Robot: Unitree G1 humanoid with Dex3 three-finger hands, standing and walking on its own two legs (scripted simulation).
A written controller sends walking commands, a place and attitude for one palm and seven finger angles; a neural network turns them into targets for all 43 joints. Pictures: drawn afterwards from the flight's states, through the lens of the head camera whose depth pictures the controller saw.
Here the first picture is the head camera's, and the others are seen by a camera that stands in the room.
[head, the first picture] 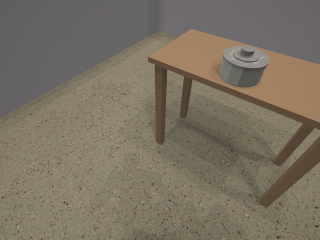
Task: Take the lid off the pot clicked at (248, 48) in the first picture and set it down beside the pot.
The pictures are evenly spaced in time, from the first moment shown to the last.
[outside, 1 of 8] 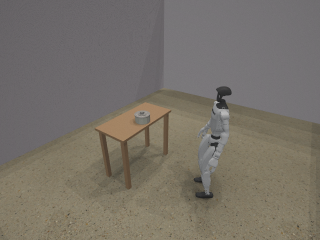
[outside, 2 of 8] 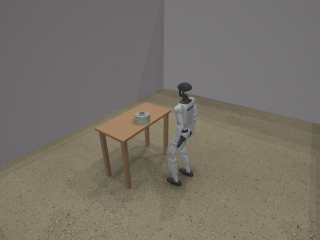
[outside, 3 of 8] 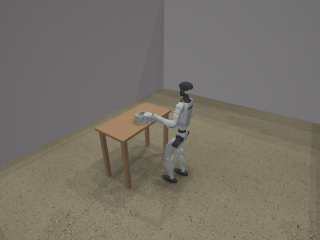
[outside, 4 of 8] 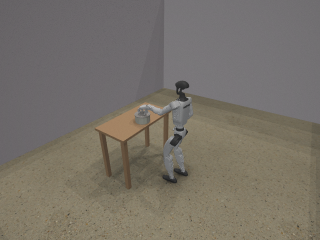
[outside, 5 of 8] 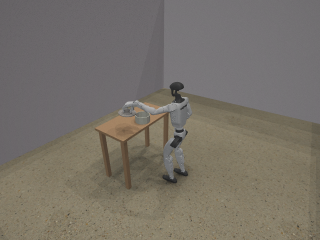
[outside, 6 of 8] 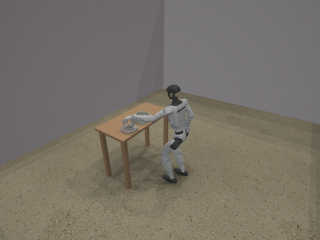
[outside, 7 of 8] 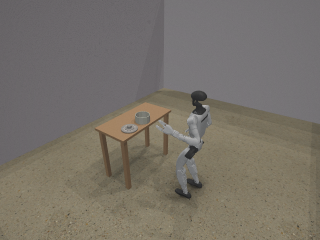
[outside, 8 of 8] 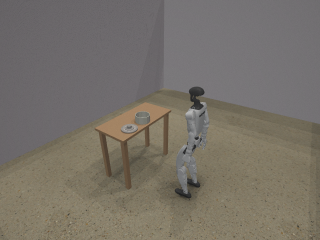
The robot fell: no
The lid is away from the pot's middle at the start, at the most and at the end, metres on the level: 0.00 0.26 0.24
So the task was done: yes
